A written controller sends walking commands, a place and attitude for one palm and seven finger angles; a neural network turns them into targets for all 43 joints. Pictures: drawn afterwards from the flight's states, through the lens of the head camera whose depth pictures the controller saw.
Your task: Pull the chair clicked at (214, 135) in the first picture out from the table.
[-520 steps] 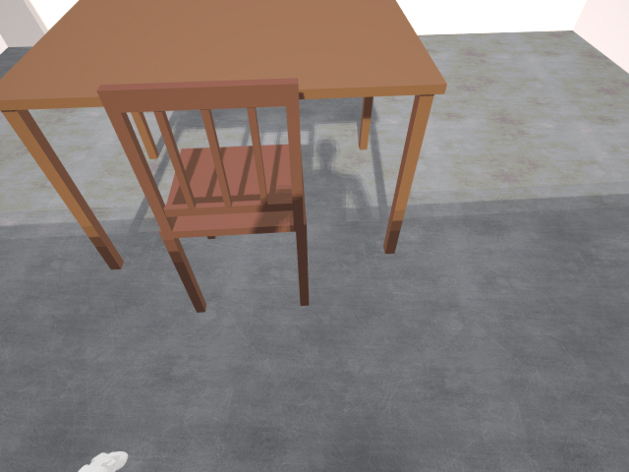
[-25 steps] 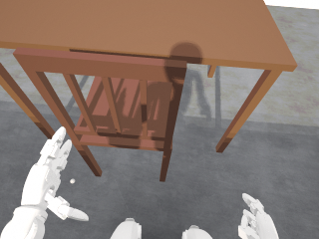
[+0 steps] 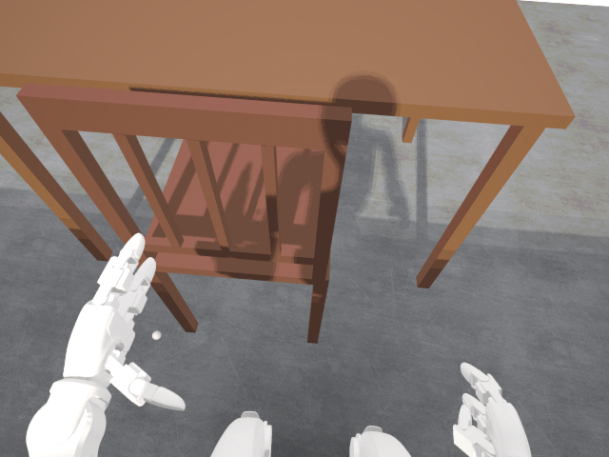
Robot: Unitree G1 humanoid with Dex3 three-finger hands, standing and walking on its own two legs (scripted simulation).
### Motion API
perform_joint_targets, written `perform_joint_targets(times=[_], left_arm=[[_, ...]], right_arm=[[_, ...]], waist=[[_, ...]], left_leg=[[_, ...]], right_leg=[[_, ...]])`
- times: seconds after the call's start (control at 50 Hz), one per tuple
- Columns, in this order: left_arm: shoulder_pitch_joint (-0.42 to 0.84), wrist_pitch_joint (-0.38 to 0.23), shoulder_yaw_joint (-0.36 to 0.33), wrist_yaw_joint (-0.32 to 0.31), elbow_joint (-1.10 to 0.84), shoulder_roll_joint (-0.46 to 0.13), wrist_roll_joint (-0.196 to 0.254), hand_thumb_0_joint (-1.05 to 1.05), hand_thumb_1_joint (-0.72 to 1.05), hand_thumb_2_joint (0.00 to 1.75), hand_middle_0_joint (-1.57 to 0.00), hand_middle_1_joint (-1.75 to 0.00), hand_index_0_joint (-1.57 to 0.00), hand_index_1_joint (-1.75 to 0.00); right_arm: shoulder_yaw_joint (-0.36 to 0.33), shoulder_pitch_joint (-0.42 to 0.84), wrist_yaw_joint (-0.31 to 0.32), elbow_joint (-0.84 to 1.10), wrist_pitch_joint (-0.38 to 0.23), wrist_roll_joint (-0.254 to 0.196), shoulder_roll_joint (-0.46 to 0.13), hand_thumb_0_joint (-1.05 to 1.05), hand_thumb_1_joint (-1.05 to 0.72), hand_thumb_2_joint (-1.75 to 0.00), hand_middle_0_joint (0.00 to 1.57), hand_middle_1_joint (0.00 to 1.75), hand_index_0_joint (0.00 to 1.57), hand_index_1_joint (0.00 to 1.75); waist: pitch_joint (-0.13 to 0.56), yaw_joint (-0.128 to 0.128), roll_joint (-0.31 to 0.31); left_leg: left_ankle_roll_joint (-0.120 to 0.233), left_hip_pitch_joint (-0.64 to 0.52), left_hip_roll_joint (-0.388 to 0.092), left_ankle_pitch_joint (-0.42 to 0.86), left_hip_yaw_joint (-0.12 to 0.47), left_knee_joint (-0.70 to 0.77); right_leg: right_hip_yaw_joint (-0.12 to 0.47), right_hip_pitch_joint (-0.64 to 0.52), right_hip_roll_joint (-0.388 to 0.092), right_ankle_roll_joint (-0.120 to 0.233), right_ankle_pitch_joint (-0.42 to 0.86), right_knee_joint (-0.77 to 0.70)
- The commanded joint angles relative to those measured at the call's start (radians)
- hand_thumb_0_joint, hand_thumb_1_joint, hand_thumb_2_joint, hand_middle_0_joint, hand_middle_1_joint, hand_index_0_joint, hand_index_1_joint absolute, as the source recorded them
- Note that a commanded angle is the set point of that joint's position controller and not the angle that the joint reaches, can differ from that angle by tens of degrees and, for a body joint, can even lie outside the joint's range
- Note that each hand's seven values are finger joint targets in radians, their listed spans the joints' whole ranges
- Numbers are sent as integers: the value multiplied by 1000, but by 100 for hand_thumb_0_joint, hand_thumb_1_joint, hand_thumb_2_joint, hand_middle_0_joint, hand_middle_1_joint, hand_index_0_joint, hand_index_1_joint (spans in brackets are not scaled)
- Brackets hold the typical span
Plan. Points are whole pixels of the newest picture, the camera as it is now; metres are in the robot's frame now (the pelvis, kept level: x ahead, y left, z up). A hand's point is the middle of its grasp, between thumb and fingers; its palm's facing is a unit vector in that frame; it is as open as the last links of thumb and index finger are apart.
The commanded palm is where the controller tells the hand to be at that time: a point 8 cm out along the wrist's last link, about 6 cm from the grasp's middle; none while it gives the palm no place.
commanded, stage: aim the fingers beside a spindle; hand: left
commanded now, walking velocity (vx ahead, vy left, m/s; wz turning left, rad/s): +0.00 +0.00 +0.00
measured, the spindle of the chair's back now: (213, 201) +0.49 +0.17 -0.01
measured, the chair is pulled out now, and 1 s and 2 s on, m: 0.00 0.00 0.00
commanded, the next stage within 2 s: push the fingers through the gap in 1.76 s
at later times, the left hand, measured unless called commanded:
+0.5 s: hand (185, 311) +0.29 +0.17 +0.02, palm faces -0.06 -1.00 -0.03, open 16.9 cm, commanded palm +0.27 +0.22 +0.02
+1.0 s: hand (202, 296) +0.32 +0.16 +0.00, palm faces -0.06 -1.00 -0.02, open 16.9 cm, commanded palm +0.31 +0.21 +0.00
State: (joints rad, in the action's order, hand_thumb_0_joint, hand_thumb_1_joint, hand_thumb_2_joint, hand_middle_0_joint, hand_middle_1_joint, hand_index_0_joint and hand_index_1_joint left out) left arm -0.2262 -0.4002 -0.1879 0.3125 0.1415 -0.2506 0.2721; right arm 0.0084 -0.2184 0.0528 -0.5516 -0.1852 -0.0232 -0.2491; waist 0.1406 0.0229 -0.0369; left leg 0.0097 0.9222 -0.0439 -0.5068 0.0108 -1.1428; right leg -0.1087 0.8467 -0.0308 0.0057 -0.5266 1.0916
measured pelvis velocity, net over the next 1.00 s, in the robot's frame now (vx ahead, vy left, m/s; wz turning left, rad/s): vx -0.01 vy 0.00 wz -0.02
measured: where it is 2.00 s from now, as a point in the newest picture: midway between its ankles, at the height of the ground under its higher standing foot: outside the picture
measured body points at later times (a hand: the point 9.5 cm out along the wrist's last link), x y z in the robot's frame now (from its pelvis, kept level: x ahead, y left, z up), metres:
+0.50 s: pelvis +0.00 +0.00 -0.01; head +0.09 +0.00 +0.43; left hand +0.29 +0.22 +0.02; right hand +0.15 -0.26 -0.11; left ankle +0.02 +0.11 -0.65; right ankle +0.00 -0.12 -0.65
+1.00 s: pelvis -0.01 +0.00 -0.02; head +0.10 +0.01 +0.41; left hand +0.32 +0.21 +0.00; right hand +0.14 -0.25 -0.13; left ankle +0.02 +0.11 -0.65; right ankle +0.00 -0.12 -0.65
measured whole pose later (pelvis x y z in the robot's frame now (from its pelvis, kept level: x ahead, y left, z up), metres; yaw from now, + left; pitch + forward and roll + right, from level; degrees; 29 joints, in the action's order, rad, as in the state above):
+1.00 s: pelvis -0.01 +0.00 -0.02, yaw -1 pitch +21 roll -2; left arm 0.07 -0.45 -0.15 0.20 0.38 -0.22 0.20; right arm 0.00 -0.21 0.02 -0.57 -0.08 -0.01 -0.24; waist 0.16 0.04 -0.03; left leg 0.01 1.08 -0.05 -0.53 -0.01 -1.25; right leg -0.08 1.02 -0.03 0.01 -0.56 1.22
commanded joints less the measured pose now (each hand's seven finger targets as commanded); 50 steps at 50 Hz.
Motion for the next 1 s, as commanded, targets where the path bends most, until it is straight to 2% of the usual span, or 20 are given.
perform_joint_targets(times=[0.0, 0.04, 0.06, 0.08, 0.14, 0.16, 0.24, 0.36, 0.46, 0.48, 0.54, 0.58, 0.6, 0.64, 0.68, 0.78, 0.8, 0.88, 0.9, 0.98], left_arm=[[114, -72, -77, -13, -203, -149, 6, 0, -50, 30, -6, -8, -6, -8], [105, -73, -79, -24, -206, -145, 7, 0, -50, 30, -6, -8, -6, -8], [118, -71, -65, -27, -199, -130, 7, 0, -50, 30, -6, -8, -6, -8], [120, -70, -90, -33, -174, -152, 5, 0, -50, 30, -6, -8, -6, -8], [147, -74, -89, -36, -145, -146, 2, 0, -50, 30, -6, -8, -6, -8], [139, -76, -65, -35, -141, -124, -2, 0, -50, 30, -6, -8, -6, -8], [175, -88, -54, -38, -146, -121, -3, 0, -50, 30, -6, -8, -6, -8], [248, -102, -48, -57, -115, -123, -16, 0, -50, 30, -6, -8, -6, -8], [262, -106, -43, -66, -93, -115, -21, 0, -50, 30, -6, -8, -6, -8], [253, -106, -60, -70, -87, -135, -24, 0, -50, 30, -6, -8, -6, -8], [309, -105, -46, -72, -53, -116, -25, 0, -50, 30, -6, -8, -6, -8], [323, -113, -39, -77, -70, -119, -33, 0, -50, 30, -6, -8, -6, -8], [336, -111, -16, -75, -55, -94, -33, 0, -50, 30, -6, -8, -6, -8], [373, -115, -13, -80, -44, -94, -36, 0, -50, 30, -6, -8, -6, -8], [384, -118, -21, -85, -39, -107, -41, 0, -50, 30, -6, -8, -6, -8], [418, -116, -15, -95, -1, -96, -49, 0, -50, 30, -6, -8, -6, -8], [411, -118, -34, -98, -1, -112, -49, 0, -50, 30, -6, -8, -6, -8], [436, -122, -29, -106, 23, -110, -54, 0, -50, 30, -6, -8, -6, -8], [470, -124, -2, -106, 21, -86, -56, 0, -50, 30, -6, -8, -6, -8], [510, -133, 3, -113, 36, -86, -62, 0, -50, 30, -6, -8, -6, -8]], right_arm=[[-60, 15, 7, 137, -46, 0, -137, 0, -90, -90, 20, 30, 20, 30], [-62, 15, 4, 139, -42, 0, -133, 0, -90, -90, 20, 30, 20, 30], [-62, 16, 2, 138, -40, 2, -132, 0, -90, -90, 20, 30, 20, 30], [-63, 11, 2, 129, -35, 4, -135, 0, -90, -90, 20, 30, 20, 30], [-64, 12, -1, 128, -25, 2, -136, 0, -90, -90, 20, 30, 20, 30], [-63, 13, -2, 133, -24, 2, -134, 0, -90, -90, 20, 30, 20, 30], [-66, 3, -3, 126, -21, 4, -138, 0, -90, -90, 20, 30, 20, 30], [-67, 4, -3, 116, -13, 5, -141, 0, -90, -90, 20, 30, 20, 30], [-67, 5, -7, 117, -3, 7, -139, 0, -90, -90, 20, 30, 20, 30], [-67, 5, -8, 114, 1, 8, -141, 0, -90, -90, 20, 30, 20, 30], [-66, 7, -9, 110, 13, 6, -140, 0, -90, -90, 20, 30, 20, 30], [-67, 8, -8, 112, 15, 8, -141, 0, -90, -90, 20, 30, 20, 30], [-64, 8, -10, 113, 17, 9, -138, 0, -90, -90, 20, 30, 20, 30], [-67, 6, -10, 107, 20, 9, -141, 0, -90, -90, 20, 30, 20, 30], [-67, 1, -9, 103, 23, 11, -143, 0, -90, -90, 20, 30, 20, 30], [-67, 1, -14, 102, 37, 14, -142, 0, -90, -90, 20, 30, 20, 30], [-67, 3, -15, 103, 41, 14, -141, 0, -90, -90, 20, 30, 20, 30], [-67, 3, -18, 102, 51, 13, -142, 0, -90, -90, 20, 30, 20, 30], [-64, 4, -20, 99, 53, 14, -139, 0, -90, -90, 20, 30, 20, 30], [-66, -3, -20, 93, 57, 17, -143, 0, -90, -90, 20, 30, 20, 30]], waist=[[274, 9, -31], [282, 3, -35], [281, 11, -18], [284, 10, 8], [265, 13, 4], [262, 13, -19], [298, 22, 0], [285, 26, -10], [322, 17, 7], [329, 10, -1], [301, 27, 24], [326, 23, -9], [322, 30, -2], [325, 35, 8], [339, 29, -10], [349, 30, 10], [360, 20, 0], [355, 26, 11], [356, 36, 1], [368, 35, -16]], left_leg=[[12, -221, 29, 280, 25, 160], [10, -227, 27, 298, 21, 160], [12, -218, 29, 297, 19, 153], [13, -198, 27, 301, 20, 146], [11, -176, 28, 269, 16, 142], [11, -184, 29, 271, 14, 143], [13, -192, 25, 297, 16, 127], [12, -170, 26, 270, 17, 114], [12, -158, 29, 273, 13, 106], [12, -157, 27, 284, 15, 104], [13, -126, 29, 242, 12, 94], [13, -141, 27, 257, 14, 89], [13, -140, 28, 247, 15, 89], [13, -135, 27, 243, 17, 82], [12, -140, 25, 260, 20, 78], [12, -125, 27, 264, 21, 66], [10, -125, 27, 264, 19, 67], [12, -105, 26, 253, 18, 56], [12, -104, 28, 245, 18, 53], [10, -108, 26, 250, 23, 44]], right_leg=[[48, -106, 33, 13, 241, -141], [47, -114, 32, 13, 258, -139], [50, -112, 31, 10, 268, -138], [52, -120, 33, 9, 276, -135], [57, -106, 32, 9, 253, -132], [56, -93, 32, 10, 253, -131], [57, -95, 30, 8, 285, -118], [61, -55, 28, 11, 254, -105], [65, -72, 26, 11, 266, -93], [65, -72, 27, 14, 272, -88], [71, -50, 28, 9, 243, -91], [69, -40, 27, 13, 246, -78], [68, -31, 27, 11, 238, -79], [69, -20, 27, 10, 235, -75], [67, -16, 28, 14, 245, -65], [67, -9, 28, 14, 252, -51], [68, -15, 26, 15, 253, -50], [71, -3, 28, 16, 246, -44], [72, 7, 27, 14, 240, -43], [68, 32, 28, 18, 232, -28]])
